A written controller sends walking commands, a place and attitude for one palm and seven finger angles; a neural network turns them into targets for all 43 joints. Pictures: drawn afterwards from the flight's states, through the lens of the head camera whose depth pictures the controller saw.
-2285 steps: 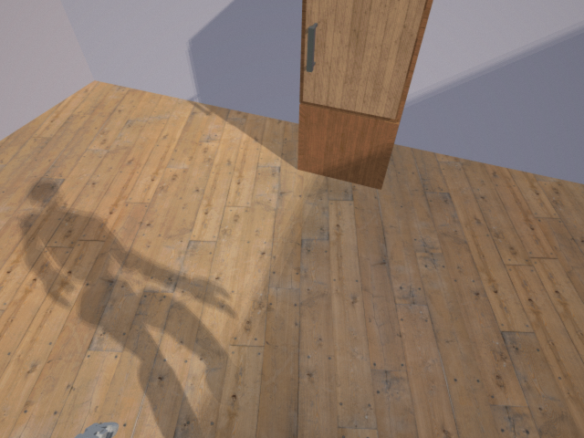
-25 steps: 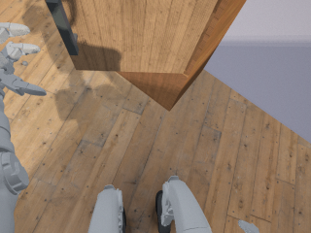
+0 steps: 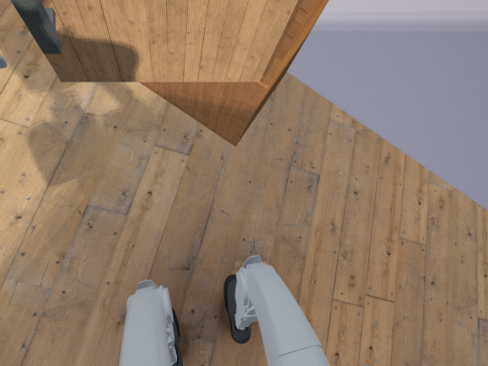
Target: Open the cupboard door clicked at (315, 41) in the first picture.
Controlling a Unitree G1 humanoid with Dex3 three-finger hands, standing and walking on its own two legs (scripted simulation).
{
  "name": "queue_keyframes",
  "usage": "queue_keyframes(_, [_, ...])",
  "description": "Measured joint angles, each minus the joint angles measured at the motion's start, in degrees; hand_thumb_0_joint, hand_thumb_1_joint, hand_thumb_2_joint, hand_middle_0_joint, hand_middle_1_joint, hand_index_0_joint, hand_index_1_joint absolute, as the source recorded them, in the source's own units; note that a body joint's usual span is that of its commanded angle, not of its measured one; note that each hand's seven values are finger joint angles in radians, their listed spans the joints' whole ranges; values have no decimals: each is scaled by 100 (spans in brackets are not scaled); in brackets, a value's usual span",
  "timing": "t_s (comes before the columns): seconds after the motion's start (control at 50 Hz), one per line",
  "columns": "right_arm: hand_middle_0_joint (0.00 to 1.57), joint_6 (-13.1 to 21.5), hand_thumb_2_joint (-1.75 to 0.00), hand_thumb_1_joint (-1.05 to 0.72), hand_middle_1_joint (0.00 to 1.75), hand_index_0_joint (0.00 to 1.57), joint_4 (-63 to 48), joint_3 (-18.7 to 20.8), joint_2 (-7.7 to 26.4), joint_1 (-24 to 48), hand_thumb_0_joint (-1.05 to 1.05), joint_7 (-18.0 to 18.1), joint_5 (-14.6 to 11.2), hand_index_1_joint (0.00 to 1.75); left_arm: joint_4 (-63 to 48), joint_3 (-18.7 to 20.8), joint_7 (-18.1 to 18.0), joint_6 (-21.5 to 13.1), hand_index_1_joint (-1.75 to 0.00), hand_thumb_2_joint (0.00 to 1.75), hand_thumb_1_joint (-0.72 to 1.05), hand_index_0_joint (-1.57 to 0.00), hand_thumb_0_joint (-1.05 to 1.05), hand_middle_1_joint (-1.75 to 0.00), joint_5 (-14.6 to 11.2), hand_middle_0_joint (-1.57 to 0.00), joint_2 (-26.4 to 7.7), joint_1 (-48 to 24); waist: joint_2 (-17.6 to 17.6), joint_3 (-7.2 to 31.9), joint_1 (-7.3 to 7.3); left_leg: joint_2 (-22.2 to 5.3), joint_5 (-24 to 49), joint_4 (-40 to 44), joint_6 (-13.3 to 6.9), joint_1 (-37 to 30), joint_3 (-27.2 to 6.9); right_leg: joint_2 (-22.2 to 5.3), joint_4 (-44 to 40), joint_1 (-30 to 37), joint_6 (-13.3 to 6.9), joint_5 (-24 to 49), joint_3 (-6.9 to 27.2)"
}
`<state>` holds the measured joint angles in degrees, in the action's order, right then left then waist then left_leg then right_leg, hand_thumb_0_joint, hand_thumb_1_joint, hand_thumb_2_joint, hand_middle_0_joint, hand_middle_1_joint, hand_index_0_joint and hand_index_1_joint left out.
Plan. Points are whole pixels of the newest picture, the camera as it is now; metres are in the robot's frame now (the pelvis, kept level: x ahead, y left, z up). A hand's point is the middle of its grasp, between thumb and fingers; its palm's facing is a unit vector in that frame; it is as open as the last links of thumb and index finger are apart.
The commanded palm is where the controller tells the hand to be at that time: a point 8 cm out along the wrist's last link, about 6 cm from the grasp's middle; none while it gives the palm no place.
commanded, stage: move the hooked fingers beside the handle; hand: left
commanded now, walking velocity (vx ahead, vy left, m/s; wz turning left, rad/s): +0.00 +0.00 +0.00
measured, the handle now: out of the picture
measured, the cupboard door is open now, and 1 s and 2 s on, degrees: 40 40 40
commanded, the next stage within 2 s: slide the fingers in behind the handle in 0.74 s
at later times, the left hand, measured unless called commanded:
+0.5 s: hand out of the picture +0.57 +0.28 +0.07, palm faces +0.00 -1.00 -0.01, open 14.0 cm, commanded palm +0.56 +0.28 +0.06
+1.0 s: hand out of the picture +0.57 +0.26 +0.06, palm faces +0.00 -1.00 -0.02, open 14.0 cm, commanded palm +0.56 +0.27 +0.06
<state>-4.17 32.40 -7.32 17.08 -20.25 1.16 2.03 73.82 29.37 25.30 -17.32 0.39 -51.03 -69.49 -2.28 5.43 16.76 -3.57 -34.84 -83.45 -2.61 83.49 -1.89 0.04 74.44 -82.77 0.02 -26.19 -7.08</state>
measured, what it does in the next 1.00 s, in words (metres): stands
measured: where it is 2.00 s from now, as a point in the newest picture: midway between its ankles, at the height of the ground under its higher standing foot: (205, 336)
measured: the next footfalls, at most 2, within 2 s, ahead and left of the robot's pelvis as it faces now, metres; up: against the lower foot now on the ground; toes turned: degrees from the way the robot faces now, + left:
none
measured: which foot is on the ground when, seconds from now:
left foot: down 0.00-1.00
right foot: down 0.00-1.00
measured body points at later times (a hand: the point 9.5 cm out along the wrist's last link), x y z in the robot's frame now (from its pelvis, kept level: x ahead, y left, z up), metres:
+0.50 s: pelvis +0.01 +0.01 +0.02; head +0.23 +0.07 +0.41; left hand +0.56 +0.33 +0.07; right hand +0.01 -0.26 -0.07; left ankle +0.02 +0.09 -0.58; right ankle +0.07 -0.13 -0.58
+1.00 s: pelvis +0.01 +0.00 +0.01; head +0.22 +0.05 +0.40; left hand +0.56 +0.32 +0.06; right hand +0.00 -0.26 -0.08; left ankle +0.02 +0.09 -0.58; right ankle +0.07 -0.13 -0.58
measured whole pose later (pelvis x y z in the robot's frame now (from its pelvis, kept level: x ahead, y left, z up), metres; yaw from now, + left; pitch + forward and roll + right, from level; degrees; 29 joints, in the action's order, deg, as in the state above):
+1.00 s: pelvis +0.01 +0.00 +0.01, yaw +0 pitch +34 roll -7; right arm -5.8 32.7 -6.6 16.0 -20.2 -0.1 1.8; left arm 70.0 28.8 25.1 -18.1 -1.7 -47.0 -64.5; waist -2.1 5.7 15.0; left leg -3.8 -35.0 -82.1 -2.3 81.3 -1.9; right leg 0.5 73.2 -80.8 -0.1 -26.3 -7.0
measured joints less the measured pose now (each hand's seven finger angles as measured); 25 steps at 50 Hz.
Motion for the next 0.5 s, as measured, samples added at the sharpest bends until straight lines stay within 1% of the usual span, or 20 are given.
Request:
queue_keyframes(0.04, [21,-44,-90,-91,30,21,-35,-4,-16,-48,0,-14,13,30,-44,47,19,29,-120,30,-50,-30,-1,-120,31,-30,-70,-18,-15,-6,38,-15,-16,-23,-5,51,5,15,8,-52,5,0,6])
queue_keyframes(0.08, [21,-97,-90,-91,30,21,-67,-7,-35,-99,0,-32,18,30,-121,106,54,72,-120,30,-50,-30,-1,-120,36,-30,-103,57,-22,-19,46,-36,-32,-26,-12,60,23,36,0,-70,15,3,25])
queue_keyframes(0.16, [21,-175,-90,-91,30,21,-95,-19,-80,-176,0,-80,11,30,-328,293,129,147,-120,30,-50,-30,-1,-120,-9,-30,-76,345,-14,-48,15,-69,-52,19,-29,7,64,73,-55,-37,33,14,66])
queue_keyframes(0.22, [21,-189,-90,-91,30,21,-71,2,-126,-210,0,-122,0,30,-561,397,134,140,-120,30,-50,-30,-1,-120,-63,-30,17,589,2,-41,-36,-74,-49,87,-27,-65,75,82,-124,32,40,21,78])
queue_keyframes(0.32, [21,-163,-90,-91,30,21,44,29,-164,-170,0,-160,-15,30,-625,272,122,122,-120,30,-50,-30,-1,-120,-178,-30,174,646,49,-16,-128,-48,-27,214,-19,-228,34,67,-260,226,39,22,39])
queue_keyframes(0.42, [21,-131,-90,-91,30,21,45,86,-121,-86,0,-138,0,30,-541,62,90,108,-120,30,-50,-30,-1,-120,-187,-30,271,617,44,39,-144,-17,-18,284,-8,-337,-25,45,-350,376,36,10,-17])
queue_keyframes(0.5, [21,-131,-90,-91,30,21,13,148,-87,-26,0,-137,13,30,-597,-21,56,19,-120,30,-50,-30,-1,-120,-230,-30,437,709,47,84,-172,-10,-17,335,-4,-431,-24,43,-399,470,39,7,-15])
